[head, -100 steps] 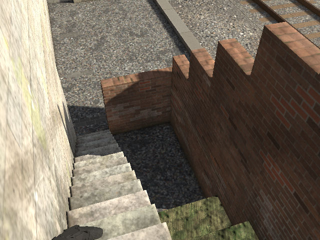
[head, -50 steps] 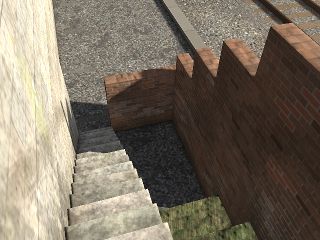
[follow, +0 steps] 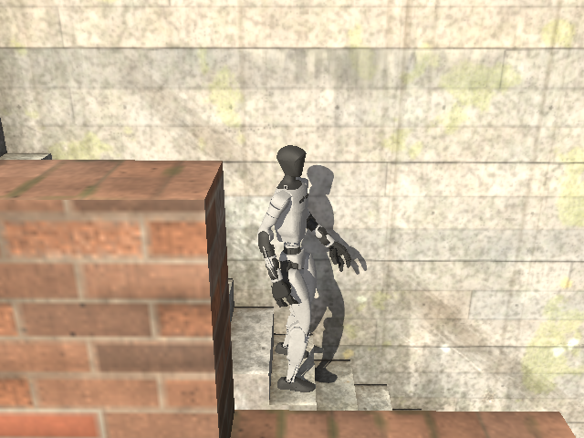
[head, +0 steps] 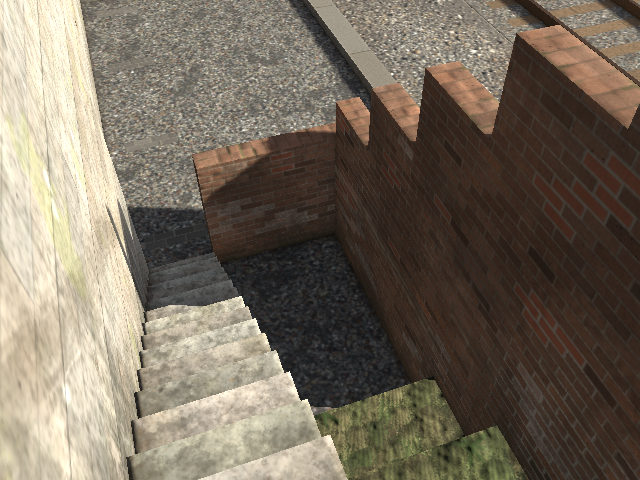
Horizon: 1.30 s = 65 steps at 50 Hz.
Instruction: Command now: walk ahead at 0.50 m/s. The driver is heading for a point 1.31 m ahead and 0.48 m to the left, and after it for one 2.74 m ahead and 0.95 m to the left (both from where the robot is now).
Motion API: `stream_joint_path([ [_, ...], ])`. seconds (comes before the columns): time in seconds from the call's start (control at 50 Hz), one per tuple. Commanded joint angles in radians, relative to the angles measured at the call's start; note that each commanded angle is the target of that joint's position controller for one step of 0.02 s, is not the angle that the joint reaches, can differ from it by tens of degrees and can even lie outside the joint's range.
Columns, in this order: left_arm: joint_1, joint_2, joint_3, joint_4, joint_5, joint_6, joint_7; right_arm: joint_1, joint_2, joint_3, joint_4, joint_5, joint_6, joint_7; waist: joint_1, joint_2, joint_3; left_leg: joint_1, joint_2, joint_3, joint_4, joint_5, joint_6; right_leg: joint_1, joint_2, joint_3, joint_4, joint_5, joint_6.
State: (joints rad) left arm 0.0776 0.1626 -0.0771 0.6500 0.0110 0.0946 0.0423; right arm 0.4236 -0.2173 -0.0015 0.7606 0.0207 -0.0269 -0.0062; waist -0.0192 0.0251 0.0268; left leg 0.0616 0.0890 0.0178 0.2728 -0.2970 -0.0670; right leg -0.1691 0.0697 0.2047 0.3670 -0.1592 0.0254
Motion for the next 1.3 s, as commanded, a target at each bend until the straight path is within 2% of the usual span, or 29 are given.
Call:
stream_joint_path([
  [0.02,-0.091,0.075,0.019,-0.091,0.002,-0.017,0.003,0.064,-0.098,-0.024,-0.050,0.000,-0.010,0.000,0.002,-0.041,-0.014,-0.150,0.033,-0.028,-0.073,0.118,0.050,0.123,-0.069,0.073,-0.018,0.244,-0.033],
  [0.16,-0.094,0.080,0.015,-0.095,0.003,-0.018,0.004,0.063,-0.102,-0.023,-0.059,-0.001,-0.009,0.002,0.001,-0.026,-0.024,-0.133,0.037,-0.029,-0.074,0.173,0.046,0.125,-0.074,0.076,-0.011,0.290,-0.030],
  [0.2,-0.086,0.079,0.013,-0.091,0.002,-0.022,0.005,0.075,-0.108,-0.027,-0.051,0.002,-0.007,0.000,-0.002,-0.044,-0.021,-0.124,0.047,-0.031,-0.067,0.232,0.034,0.122,-0.072,0.071,-0.004,0.367,-0.033],
  [0.24,-0.083,0.077,0.011,-0.091,0.002,-0.022,0.006,0.079,-0.112,-0.028,-0.048,0.001,-0.006,-0.001,-0.002,-0.025,-0.034,-0.122,0.047,-0.029,-0.067,0.242,0.030,0.138,-0.076,0.072,0.000,0.384,-0.033],
  [0.28,-0.089,0.073,0.010,-0.092,0.002,-0.022,0.004,0.071,-0.109,-0.026,-0.050,0.001,-0.007,0.000,0.000,0.000,-0.045,-0.117,0.047,-0.031,-0.067,0.222,0.031,0.139,-0.082,0.077,-0.007,0.355,-0.026],
  [0.56,-0.096,0.080,0.009,-0.090,-0.001,-0.023,0.003,0.069,-0.107,-0.025,-0.056,-0.001,-0.009,0.003,-0.001,-0.023,-0.020,-0.139,0.047,-0.034,-0.074,0.159,0.036,0.113,-0.077,0.075,-0.019,0.292,-0.020],
  [0.58,-0.097,0.084,0.011,-0.093,0.002,-0.018,0.004,0.066,-0.108,-0.024,-0.064,-0.004,-0.008,0.003,-0.002,-0.010,-0.026,-0.143,0.035,-0.028,-0.080,0.127,0.043,0.122,-0.077,0.078,-0.020,0.255,-0.020],
  [0.62,-0.104,0.085,0.011,-0.098,0.000,-0.015,0.005,0.058,-0.100,-0.021,-0.069,-0.006,-0.009,0.003,0.000,-0.022,-0.013,-0.154,0.035,-0.029,-0.084,0.111,0.048,0.111,-0.074,0.078,-0.022,0.227,-0.020],
  [0.64,-0.101,0.081,0.009,-0.095,-0.002,-0.020,0.004,0.061,-0.098,-0.021,-0.064,-0.004,-0.010,0.004,0.001,-0.040,-0.005,-0.149,0.046,-0.035,-0.078,0.141,0.041,0.097,-0.074,0.076,-0.022,0.265,-0.020],
  [0.7,-0.091,0.081,0.009,-0.091,0.000,-0.024,0.003,0.076,-0.110,-0.024,-0.060,0.000,-0.008,0.004,-0.003,-0.033,-0.024,-0.133,0.047,-0.034,-0.069,0.172,0.036,0.109,-0.077,0.077,-0.017,0.310,-0.022],
  [0.88,-0.094,0.086,0.010,-0.093,0.002,-0.018,0.004,0.071,-0.106,-0.022,-0.068,-0.005,-0.007,0.003,-0.003,-0.008,-0.030,-0.139,0.035,-0.026,-0.076,0.131,0.043,0.119,-0.076,0.084,-0.020,0.262,-0.019],
  [0.9,-0.099,0.084,0.009,-0.092,-0.002,-0.020,0.004,0.069,-0.098,-0.021,-0.064,-0.004,-0.009,0.004,-0.002,-0.027,-0.015,-0.144,0.046,-0.032,-0.074,0.150,0.037,0.104,-0.075,0.080,-0.021,0.280,-0.019],
  [1.2,-0.092,0.081,0.008,-0.088,-0.001,-0.022,0.003,0.080,-0.105,-0.022,-0.062,-0.003,-0.007,0.002,-0.003,-0.022,-0.023,-0.137,0.046,-0.029,-0.069,0.156,0.034,0.107,-0.074,0.083,-0.021,0.297,-0.019],
  [1.24,-0.034,0.087,0.014,-0.049,-0.007,-0.020,0.000,0.137,-0.114,-0.029,-0.026,0.005,-0.004,0.004,-0.004,-0.031,-0.029,-0.115,0.050,-0.031,-0.078,0.156,0.037,0.118,-0.083,0.090,-0.038,0.315,-0.030],
  [1.3,0.012,0.090,0.025,0.001,-0.019,-0.021,-0.007,0.183,-0.121,-0.041,0.021,0.017,0.004,0.002,-0.005,-0.033,0.000,-0.097,0.052,-0.029,-0.084,0.173,0.042,0.105,-0.087,0.084,-0.053,0.330,-0.045],
])
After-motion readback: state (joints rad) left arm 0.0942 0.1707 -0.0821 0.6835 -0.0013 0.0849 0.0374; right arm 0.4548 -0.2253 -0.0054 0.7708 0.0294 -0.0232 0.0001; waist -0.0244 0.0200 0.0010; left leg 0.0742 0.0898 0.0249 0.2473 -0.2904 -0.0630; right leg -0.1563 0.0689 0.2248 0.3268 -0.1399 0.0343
